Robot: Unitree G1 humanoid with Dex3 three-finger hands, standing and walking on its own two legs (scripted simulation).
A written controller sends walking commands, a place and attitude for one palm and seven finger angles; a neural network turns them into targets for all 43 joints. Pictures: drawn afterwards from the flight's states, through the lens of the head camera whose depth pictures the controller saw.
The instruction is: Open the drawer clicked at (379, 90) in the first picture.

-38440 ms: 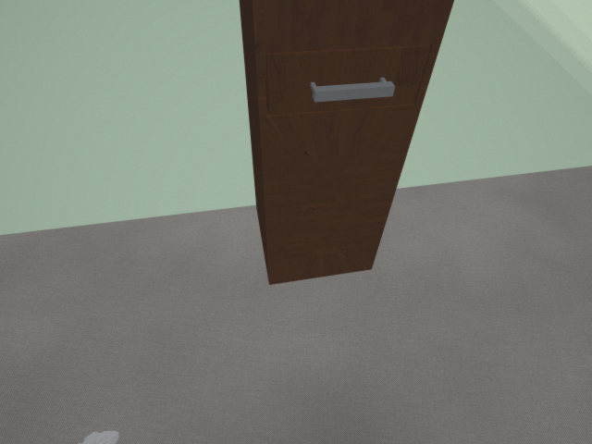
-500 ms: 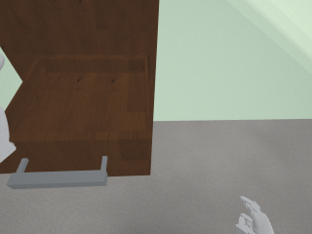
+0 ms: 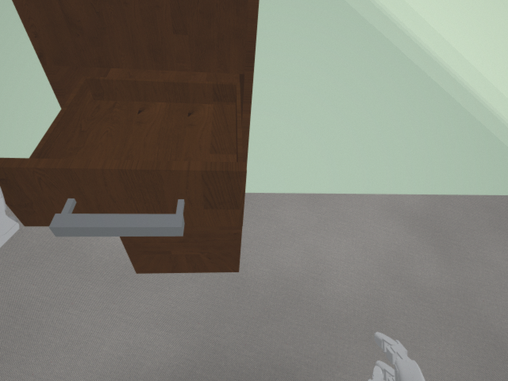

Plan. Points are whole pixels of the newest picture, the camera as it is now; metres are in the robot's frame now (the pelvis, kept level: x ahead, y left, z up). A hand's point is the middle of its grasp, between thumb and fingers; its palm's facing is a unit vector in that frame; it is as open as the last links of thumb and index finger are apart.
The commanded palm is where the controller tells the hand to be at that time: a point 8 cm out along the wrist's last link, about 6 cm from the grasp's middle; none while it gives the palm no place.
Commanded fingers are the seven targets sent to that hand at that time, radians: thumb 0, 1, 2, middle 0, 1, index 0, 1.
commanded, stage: step back with the hand held close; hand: left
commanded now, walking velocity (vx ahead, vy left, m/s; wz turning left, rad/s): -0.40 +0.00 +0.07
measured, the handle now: (123, 214) +0.35 +0.23 +0.07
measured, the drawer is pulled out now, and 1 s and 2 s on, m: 0.30 0.30 0.30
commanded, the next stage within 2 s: stop stepping back and stand still in 0.08 s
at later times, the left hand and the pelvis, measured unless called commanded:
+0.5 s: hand out of the picture +0.04 +0.26 +0.27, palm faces +0.56 -0.75 -0.36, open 7.4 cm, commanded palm -0.02 +0.28 +0.26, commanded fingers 0.00 0.90 0.90 -0.20 -0.30 -0.20 -0.30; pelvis -0.15 +0.01 +0.00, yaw -1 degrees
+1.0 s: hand out of the picture +0.01 +0.25 +0.25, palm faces +0.54 -0.73 -0.43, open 7.4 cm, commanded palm -0.06 +0.28 +0.26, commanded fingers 0.00 0.90 0.90 -0.20 -0.30 -0.20 -0.30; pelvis -0.19 +0.00 -0.01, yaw +0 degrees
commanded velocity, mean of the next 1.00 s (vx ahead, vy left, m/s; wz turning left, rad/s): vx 0.11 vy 0.02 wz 0.01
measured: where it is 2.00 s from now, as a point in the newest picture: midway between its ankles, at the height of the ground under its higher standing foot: outside the picture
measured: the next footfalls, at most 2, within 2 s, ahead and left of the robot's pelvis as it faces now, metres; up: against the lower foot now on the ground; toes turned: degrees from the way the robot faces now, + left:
left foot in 0.06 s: +0.01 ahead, +0.14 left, +0.00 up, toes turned +2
right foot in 0.30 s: -0.08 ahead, -0.09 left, +0.00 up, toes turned -4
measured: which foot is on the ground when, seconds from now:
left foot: up 0.00-0.04, down 0.06-0.32, up 0.34-0.56, down 0.58-0.86, up 0.88-1.00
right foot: down 0.00-0.10, up 0.12-0.28, down 0.30-0.58, up 0.60-0.84, down 0.86-1.00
